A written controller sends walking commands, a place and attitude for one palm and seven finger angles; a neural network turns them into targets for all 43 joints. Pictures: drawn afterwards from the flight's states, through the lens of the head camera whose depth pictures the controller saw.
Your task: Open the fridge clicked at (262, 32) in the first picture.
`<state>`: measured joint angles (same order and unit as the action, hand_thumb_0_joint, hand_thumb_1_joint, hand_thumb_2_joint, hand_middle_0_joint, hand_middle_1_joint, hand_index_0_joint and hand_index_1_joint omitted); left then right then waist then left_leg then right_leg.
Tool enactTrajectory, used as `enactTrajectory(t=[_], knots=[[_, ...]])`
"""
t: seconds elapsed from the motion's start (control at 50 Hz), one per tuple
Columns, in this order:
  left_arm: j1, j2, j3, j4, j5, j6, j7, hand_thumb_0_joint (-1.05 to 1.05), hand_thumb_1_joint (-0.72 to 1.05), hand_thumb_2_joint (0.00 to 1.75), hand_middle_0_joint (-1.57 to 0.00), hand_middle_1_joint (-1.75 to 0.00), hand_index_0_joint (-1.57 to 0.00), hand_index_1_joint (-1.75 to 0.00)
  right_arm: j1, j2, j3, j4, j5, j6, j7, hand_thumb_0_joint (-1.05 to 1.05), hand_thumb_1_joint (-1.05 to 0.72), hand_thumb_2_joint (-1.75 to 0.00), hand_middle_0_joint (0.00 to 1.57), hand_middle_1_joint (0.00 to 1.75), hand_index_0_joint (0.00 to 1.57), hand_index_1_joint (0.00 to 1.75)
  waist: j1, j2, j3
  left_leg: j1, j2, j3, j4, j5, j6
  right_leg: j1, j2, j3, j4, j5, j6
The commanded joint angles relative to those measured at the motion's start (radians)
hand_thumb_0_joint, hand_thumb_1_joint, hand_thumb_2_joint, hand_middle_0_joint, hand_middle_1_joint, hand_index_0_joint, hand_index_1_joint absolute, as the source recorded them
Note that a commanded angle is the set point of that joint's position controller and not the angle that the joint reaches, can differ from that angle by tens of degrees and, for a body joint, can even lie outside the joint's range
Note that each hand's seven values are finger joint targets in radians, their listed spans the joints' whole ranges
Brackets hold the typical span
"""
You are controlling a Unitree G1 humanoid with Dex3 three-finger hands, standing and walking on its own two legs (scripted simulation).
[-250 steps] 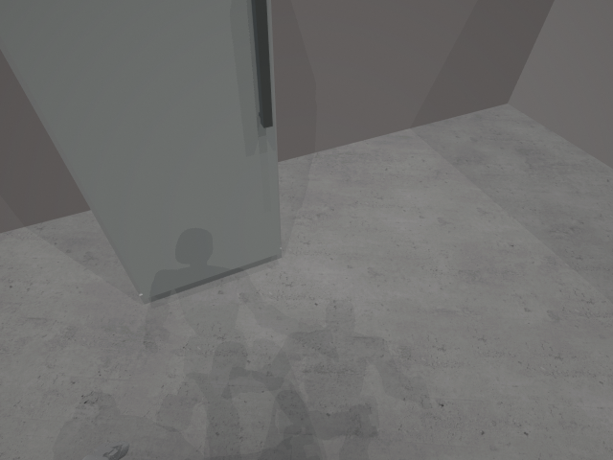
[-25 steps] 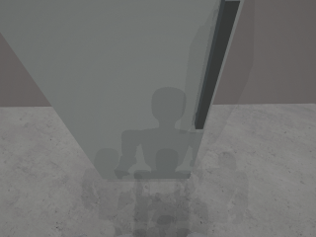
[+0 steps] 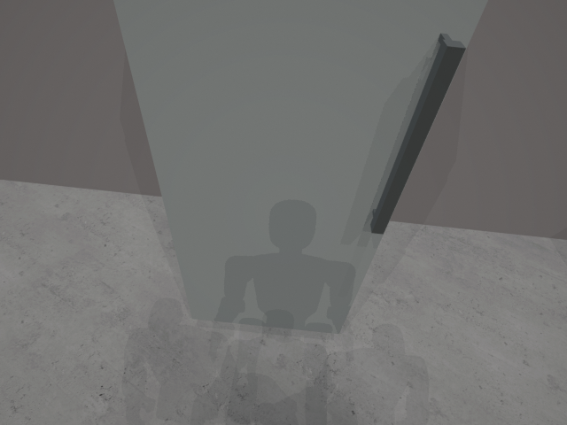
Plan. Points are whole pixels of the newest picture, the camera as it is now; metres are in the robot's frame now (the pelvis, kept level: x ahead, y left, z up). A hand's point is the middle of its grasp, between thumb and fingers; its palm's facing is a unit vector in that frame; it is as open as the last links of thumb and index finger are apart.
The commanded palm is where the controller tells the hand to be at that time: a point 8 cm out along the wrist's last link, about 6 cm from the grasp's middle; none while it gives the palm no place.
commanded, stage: come to a stop and stand still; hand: right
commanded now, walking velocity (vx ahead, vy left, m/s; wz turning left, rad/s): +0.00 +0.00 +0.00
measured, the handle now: (404, 150) +0.55 -0.17 +0.13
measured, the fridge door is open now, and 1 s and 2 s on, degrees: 0 0 0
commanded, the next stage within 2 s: look again from close up in 0.76 s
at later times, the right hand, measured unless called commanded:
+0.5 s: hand out of the picture -0.08 -0.14 -0.17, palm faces +0.08 +0.99 -0.14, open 7.3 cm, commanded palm none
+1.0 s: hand out of the picture -0.07 -0.18 -0.18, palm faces +0.02 +0.98 -0.17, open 7.4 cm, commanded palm none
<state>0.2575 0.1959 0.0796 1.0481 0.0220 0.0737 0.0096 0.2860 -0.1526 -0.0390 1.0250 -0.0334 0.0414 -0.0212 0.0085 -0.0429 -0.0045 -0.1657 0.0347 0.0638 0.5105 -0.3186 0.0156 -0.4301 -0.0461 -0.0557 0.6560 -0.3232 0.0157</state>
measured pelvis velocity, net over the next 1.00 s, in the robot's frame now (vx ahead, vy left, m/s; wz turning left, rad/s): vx -0.06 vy -0.02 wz -0.02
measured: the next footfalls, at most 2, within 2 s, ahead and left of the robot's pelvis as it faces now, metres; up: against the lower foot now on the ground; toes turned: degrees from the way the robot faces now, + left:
right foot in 0.22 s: -0.02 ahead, -0.12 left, +0.00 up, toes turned -5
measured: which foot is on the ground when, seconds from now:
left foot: down 0.00-1.00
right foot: up 0.00-0.20, down 0.22-1.00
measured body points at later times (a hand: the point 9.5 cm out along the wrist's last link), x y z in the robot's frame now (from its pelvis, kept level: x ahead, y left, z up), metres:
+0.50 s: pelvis -0.05 +0.01 +0.01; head -0.06 +0.01 +0.46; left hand -0.06 +0.22 -0.16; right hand -0.08 -0.19 -0.16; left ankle -0.03 +0.11 -0.74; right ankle -0.06 -0.12 -0.74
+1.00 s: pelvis -0.06 -0.02 +0.00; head -0.05 -0.01 +0.45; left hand -0.08 +0.19 -0.16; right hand -0.07 -0.23 -0.16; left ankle -0.03 +0.11 -0.74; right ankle -0.06 -0.12 -0.74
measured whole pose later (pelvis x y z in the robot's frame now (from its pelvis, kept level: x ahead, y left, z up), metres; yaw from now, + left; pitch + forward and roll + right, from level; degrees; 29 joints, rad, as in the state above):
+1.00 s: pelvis -0.06 -0.02 +0.00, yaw -1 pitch -1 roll +1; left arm 0.35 0.13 0.00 1.09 0.03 -0.01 0.01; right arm 0.32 -0.12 0.00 1.12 -0.02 -0.02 -0.03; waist 0.02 -0.02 0.01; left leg -0.28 0.04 0.08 0.52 -0.23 0.00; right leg -0.25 -0.02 -0.07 0.56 -0.30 -0.02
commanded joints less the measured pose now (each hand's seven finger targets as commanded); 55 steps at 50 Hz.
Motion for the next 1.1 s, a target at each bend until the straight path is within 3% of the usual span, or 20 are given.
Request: enactTrajectory(t=[0.0,0.02,0.04,0.1,0.14,0.18,0.22,0.24,0.28,0.36,0.44,0.64,0.82,0.84,0.86,0.9,0.92,0.98,1.04,1.08], knots=[[0.022,0.024,0.001,-0.035,-0.001,-0.016,-0.007,0.00,0.90,0.90,-0.20,-0.30,-0.20,-0.30,-0.129,-0.131,-0.018,-0.067,0.008,-0.037,-0.022,0.00,-0.90,-0.90,0.20,0.30,0.20,0.30,0.043,0.226,0.167,-0.319,0.198,-0.173,-0.376,-0.164,0.088,0.032,-0.011,0.055,0.288,-0.012,-0.001],[0.055,0.014,-0.004,-0.021,-0.003,-0.027,-0.007,0.00,0.90,0.90,-0.20,-0.30,-0.20,-0.30,-0.104,-0.118,-0.012,-0.054,0.009,-0.046,-0.016,0.00,-0.90,-0.90,0.20,0.30,0.20,0.30,0.049,0.187,0.154,-0.247,0.170,-0.124,-0.330,-0.052,0.078,0.017,-0.007,0.039,0.267,0.005,0.005],[0.056,0.007,-0.009,-0.013,-0.003,-0.035,-0.005,0.00,0.90,0.90,-0.20,-0.30,-0.20,-0.30,-0.056,-0.108,-0.009,-0.036,0.011,-0.052,-0.014,0.00,-0.90,-0.90,0.20,0.30,0.20,0.30,0.029,0.168,0.140,-0.181,0.165,-0.113,-0.298,0.030,0.078,0.013,-0.008,0.027,0.223,-0.001,0.010],[0.025,-0.001,-0.021,-0.014,-0.006,-0.047,0.006,0.00,0.90,0.90,-0.20,-0.30,-0.20,-0.30,0.033,-0.112,-0.009,0.005,0.011,-0.058,-0.016,0.00,-0.90,-0.90,0.20,0.30,0.20,0.30,-0.021,0.182,0.089,-0.051,0.198,-0.150,-0.247,0.181,0.112,0.040,-0.023,0.009,0.061,-0.067,0.021],[0.037,-0.011,-0.032,0.003,-0.007,-0.055,0.016,0.00,0.90,0.90,-0.20,-0.30,-0.20,-0.30,0.054,-0.113,-0.008,0.034,0.014,-0.058,-0.016,0.00,-0.90,-0.90,0.20,0.30,0.20,0.30,-0.025,0.176,0.059,-0.018,0.197,-0.166,-0.202,0.262,0.117,0.120,-0.021,0.010,-0.103,-0.043,0.020],[0.102,-0.011,-0.042,0.047,-0.011,-0.071,0.024,0.00,0.90,0.90,-0.20,-0.30,-0.20,-0.30,0.043,-0.095,-0.002,0.054,0.025,-0.060,-0.014,0.00,-0.90,-0.90,0.20,0.30,0.20,0.30,-0.005,0.102,0.014,-0.043,0.152,-0.141,-0.150,0.286,0.066,0.274,-0.033,0.041,-0.271,0.166,0.008],[0.109,0.030,-0.046,0.067,-0.008,-0.088,0.035,0.00,0.90,0.90,-0.20,-0.30,-0.20,-0.30,0.057,-0.060,0.007,0.066,0.036,-0.060,-0.011,0.00,-0.90,-0.90,0.20,0.30,0.20,0.30,-0.024,-0.006,-0.019,-0.033,0.084,-0.089,-0.133,0.295,0.011,0.317,-0.119,0.099,-0.274,0.361,-0.023],[0.098,0.037,-0.045,0.071,-0.008,-0.084,0.037,0.00,0.90,0.90,-0.20,-0.30,-0.20,-0.30,0.047,-0.057,0.008,0.067,0.032,-0.056,-0.013,0.00,-0.90,-0.90,0.20,0.30,0.20,0.30,-0.024,0.022,-0.008,-0.023,0.080,-0.089,-0.157,0.245,0.004,0.294,-0.124,0.081,-0.276,0.299,-0.019],[0.087,0.027,-0.050,0.090,-0.010,-0.087,0.037,0.00,0.90,0.90,-0.20,-0.30,-0.20,-0.30,0.027,-0.075,0.007,0.090,0.032,-0.049,-0.012,0.00,-0.90,-0.90,0.20,0.30,0.20,0.30,-0.023,-0.066,0.006,0.022,0.077,-0.069,-0.138,0.240,-0.002,0.252,-0.110,0.086,-0.300,0.287,-0.019],[0.072,0.004,-0.055,0.087,-0.010,-0.077,0.035,0.00,0.90,0.90,-0.20,-0.30,-0.20,-0.30,0.036,-0.068,0.013,0.110,0.028,-0.046,-0.009,0.00,-0.90,-0.90,0.20,0.30,0.20,0.30,-0.021,-0.001,0.094,-0.018,0.077,-0.089,-0.201,0.105,-0.003,0.203,-0.081,0.068,-0.351,0.082,-0.016],[0.091,-0.005,-0.055,0.090,-0.006,-0.067,0.032,0.00,0.90,0.90,-0.20,-0.30,-0.20,-0.30,0.046,-0.065,0.013,0.116,0.022,-0.041,-0.009,0.00,-0.90,-0.90,0.20,0.30,0.20,0.30,-0.013,0.066,0.159,-0.101,0.078,-0.113,-0.250,-0.049,-0.007,0.191,-0.054,0.054,-0.353,-0.001,-0.019],[0.130,-0.009,-0.054,0.078,-0.002,-0.071,0.026,0.00,0.90,0.90,-0.20,-0.30,-0.20,-0.30,0.074,-0.058,0.006,0.100,0.019,-0.044,-0.010,0.00,-0.90,-0.90,0.20,0.30,0.20,0.30,-0.012,0.050,0.131,-0.118,0.075,-0.116,-0.246,-0.104,-0.009,0.162,-0.043,0.061,-0.355,-0.049,-0.029],[0.145,-0.012,-0.057,0.082,-0.007,-0.089,0.028,0.00,0.90,0.90,-0.20,-0.30,-0.20,-0.30,0.084,-0.046,0.012,0.103,0.022,-0.054,-0.012,0.00,-0.90,-0.90,0.20,0.30,0.20,0.30,-0.017,0.028,0.088,-0.064,0.076,-0.091,-0.193,0.063,-0.003,0.175,-0.064,0.078,-0.366,0.034,-0.033],[0.003,0.041,-0.060,0.008,-0.012,-0.102,0.010,0.00,0.90,0.90,-0.20,-0.30,-0.20,-0.30,0.153,-0.090,0.030,0.122,0.011,-0.070,-0.052,0.00,-0.90,-0.90,0.20,0.30,0.20,0.30,-0.065,0.013,0.118,-0.070,0.125,-0.120,-0.153,0.267,0.006,0.113,-0.067,0.012,-0.143,0.065,0.004],[0.087,-0.012,-0.063,-0.014,-0.010,-0.086,0.004,0.00,0.90,0.90,-0.20,-0.30,-0.20,-0.30,0.100,-0.138,0.023,0.077,0.015,-0.081,-0.039,0.00,-0.90,-0.90,0.20,0.30,0.20,0.30,0.005,0.051,0.011,-0.101,0.166,-0.190,-0.218,-0.074,0.041,0.163,-0.002,0.029,-0.121,-0.044,-0.003],[0.161,-0.010,-0.065,-0.005,0.004,-0.089,-0.002,0.00,0.90,0.90,-0.20,-0.30,-0.20,-0.30,0.035,-0.134,0.011,0.047,0.012,-0.086,-0.027,0.00,-0.90,-0.90,0.20,0.30,0.20,0.30,0.036,0.061,0.003,-0.192,0.148,-0.144,-0.192,-0.195,0.053,0.211,-0.007,0.034,-0.134,0.010,-0.021],[0.185,-0.008,-0.066,-0.005,0.004,-0.095,0.000,0.00,0.90,0.90,-0.20,-0.30,-0.20,-0.30,0.027,-0.111,0.014,0.039,0.014,-0.082,-0.025,0.00,-0.90,-0.90,0.20,0.30,0.20,0.30,0.037,0.035,0.018,-0.201,0.118,-0.109,-0.147,-0.154,0.045,0.194,-0.016,0.054,-0.169,0.033,-0.026],[0.152,0.017,-0.068,-0.025,0.002,-0.112,0.008,0.00,0.90,0.90,-0.20,-0.30,-0.20,-0.30,0.060,-0.067,0.024,0.037,0.016,-0.076,-0.018,0.00,-0.90,-0.90,0.20,0.30,0.20,0.30,0.000,-0.078,0.054,-0.094,0.053,-0.046,-0.044,0.024,0.024,0.086,-0.078,0.137,-0.301,0.040,-0.052],[0.131,0.033,-0.069,-0.031,-0.003,-0.121,0.016,0.00,0.90,0.90,-0.20,-0.30,-0.20,-0.30,0.073,-0.058,0.028,0.047,0.018,-0.075,-0.015,0.00,-0.90,-0.90,0.20,0.30,0.20,0.30,-0.016,0.021,0.079,-0.040,0.056,-0.041,-0.035,0.130,0.014,0.069,-0.080,0.137,-0.323,0.085,-0.060],[0.136,0.043,-0.069,-0.029,-0.004,-0.125,0.018,0.00,0.90,0.90,-0.20,-0.30,-0.20,-0.30,0.066,-0.064,0.026,0.044,0.017,-0.075,-0.015,0.00,-0.90,-0.90,0.20,0.30,0.20,0.30,-0.014,0.025,0.092,-0.046,0.061,-0.048,-0.038,0.155,0.012,0.093,-0.074,0.129,-0.325,0.142,-0.058]])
